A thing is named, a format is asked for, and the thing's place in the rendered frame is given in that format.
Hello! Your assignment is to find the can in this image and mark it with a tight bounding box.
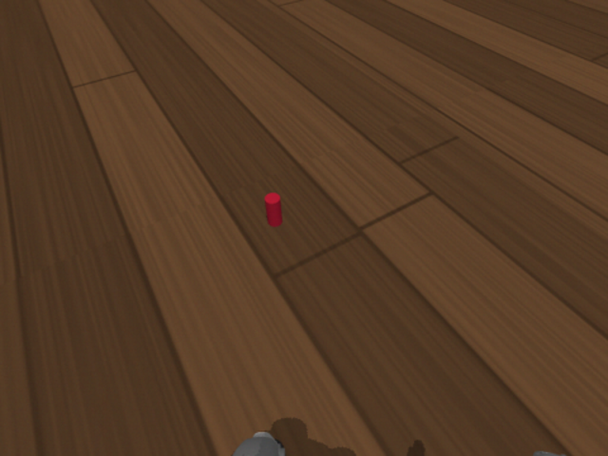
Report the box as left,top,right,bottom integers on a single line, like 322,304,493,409
265,193,282,227

